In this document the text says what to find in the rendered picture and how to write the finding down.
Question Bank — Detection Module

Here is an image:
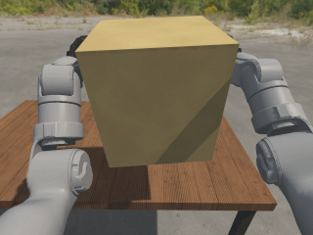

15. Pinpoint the robot right forearm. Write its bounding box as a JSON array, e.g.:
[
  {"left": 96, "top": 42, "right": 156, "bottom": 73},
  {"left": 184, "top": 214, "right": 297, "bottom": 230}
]
[{"left": 230, "top": 52, "right": 313, "bottom": 137}]

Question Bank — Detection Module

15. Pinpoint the robot left forearm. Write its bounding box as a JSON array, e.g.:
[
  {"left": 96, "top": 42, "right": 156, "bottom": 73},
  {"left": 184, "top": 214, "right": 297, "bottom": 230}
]
[{"left": 26, "top": 56, "right": 84, "bottom": 192}]

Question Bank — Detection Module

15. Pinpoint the left robot hand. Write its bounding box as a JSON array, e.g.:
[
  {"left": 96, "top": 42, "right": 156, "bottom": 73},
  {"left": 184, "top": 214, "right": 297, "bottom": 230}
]
[{"left": 67, "top": 35, "right": 88, "bottom": 59}]

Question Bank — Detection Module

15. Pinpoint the carton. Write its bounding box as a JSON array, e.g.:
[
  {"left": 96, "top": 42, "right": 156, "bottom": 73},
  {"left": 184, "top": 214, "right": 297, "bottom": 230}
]
[{"left": 74, "top": 16, "right": 240, "bottom": 168}]

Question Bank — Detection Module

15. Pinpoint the robot right upper arm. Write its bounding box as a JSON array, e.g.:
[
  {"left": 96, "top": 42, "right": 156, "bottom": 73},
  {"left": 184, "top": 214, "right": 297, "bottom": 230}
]
[{"left": 255, "top": 130, "right": 313, "bottom": 235}]

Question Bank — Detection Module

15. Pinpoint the robot left upper arm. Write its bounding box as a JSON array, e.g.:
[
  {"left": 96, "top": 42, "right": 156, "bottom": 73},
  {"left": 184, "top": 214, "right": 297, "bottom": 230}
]
[{"left": 0, "top": 148, "right": 93, "bottom": 235}]

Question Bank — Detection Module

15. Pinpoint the table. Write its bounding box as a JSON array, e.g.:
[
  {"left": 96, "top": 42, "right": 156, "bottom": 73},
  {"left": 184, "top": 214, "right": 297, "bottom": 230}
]
[{"left": 0, "top": 100, "right": 278, "bottom": 235}]

